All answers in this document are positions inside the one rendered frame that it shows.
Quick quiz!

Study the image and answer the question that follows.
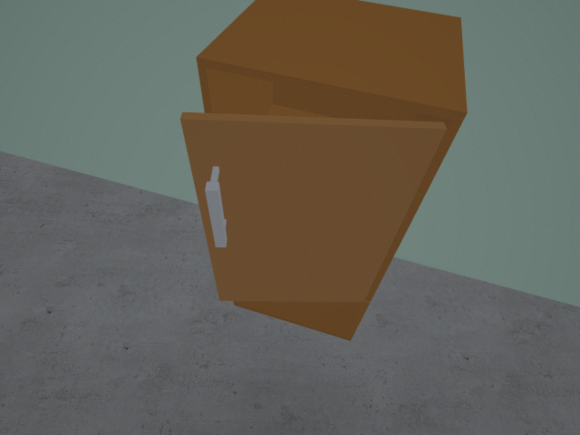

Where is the handle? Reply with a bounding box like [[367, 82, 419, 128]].
[[205, 167, 227, 247]]

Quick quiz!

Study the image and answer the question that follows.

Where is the cupboard door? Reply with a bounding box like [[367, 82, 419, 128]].
[[180, 112, 447, 302]]

